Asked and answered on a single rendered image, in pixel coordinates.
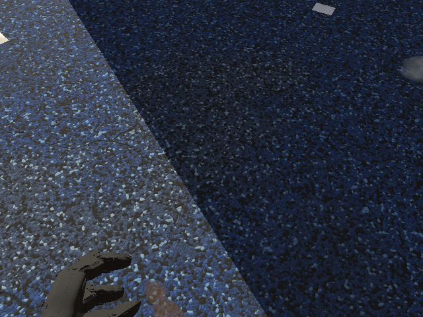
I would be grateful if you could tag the robot left hand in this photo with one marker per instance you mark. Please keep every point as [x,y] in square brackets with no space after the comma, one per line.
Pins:
[70,296]

